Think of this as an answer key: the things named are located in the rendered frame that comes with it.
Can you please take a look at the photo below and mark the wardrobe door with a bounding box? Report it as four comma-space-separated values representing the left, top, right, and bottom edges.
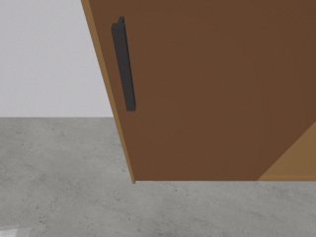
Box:
263, 121, 316, 176
90, 0, 316, 182

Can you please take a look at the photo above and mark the handle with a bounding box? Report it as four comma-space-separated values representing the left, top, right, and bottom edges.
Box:
111, 16, 136, 112

